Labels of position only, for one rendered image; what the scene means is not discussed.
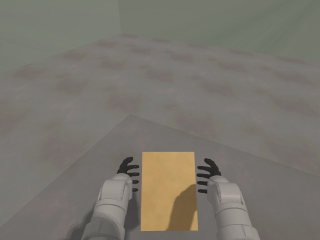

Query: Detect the robot right forearm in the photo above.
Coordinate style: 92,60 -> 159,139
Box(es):
207,175 -> 260,240

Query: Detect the robot left forearm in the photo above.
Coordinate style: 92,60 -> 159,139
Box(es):
81,173 -> 133,240

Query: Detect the carton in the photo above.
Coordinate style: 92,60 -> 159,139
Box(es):
140,152 -> 198,231

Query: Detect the left robot hand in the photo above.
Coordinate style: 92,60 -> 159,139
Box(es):
117,157 -> 140,192

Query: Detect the right robot hand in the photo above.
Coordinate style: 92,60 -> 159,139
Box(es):
196,158 -> 221,194

